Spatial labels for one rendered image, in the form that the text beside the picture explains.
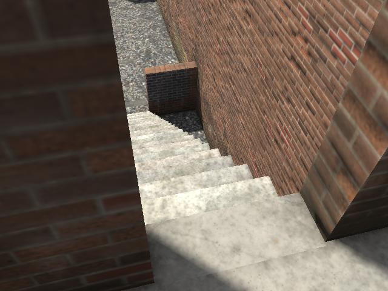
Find stairs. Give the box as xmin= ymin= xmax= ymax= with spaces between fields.
xmin=127 ymin=111 xmax=279 ymax=225

